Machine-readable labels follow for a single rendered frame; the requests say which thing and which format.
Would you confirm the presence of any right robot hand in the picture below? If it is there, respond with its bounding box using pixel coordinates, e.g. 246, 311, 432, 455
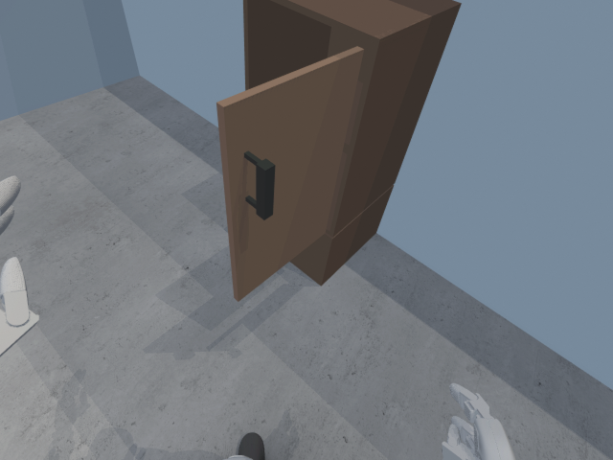
442, 383, 516, 460

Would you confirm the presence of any cupboard door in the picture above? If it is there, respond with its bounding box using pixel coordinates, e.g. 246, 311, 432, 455
216, 46, 364, 302

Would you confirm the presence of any left robot hand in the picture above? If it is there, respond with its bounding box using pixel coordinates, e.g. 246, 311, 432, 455
0, 175, 39, 356

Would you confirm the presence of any handle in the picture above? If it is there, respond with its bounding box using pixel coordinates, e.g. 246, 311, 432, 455
244, 151, 275, 220

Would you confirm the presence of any left robot foot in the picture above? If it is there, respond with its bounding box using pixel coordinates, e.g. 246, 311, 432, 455
238, 432, 265, 460

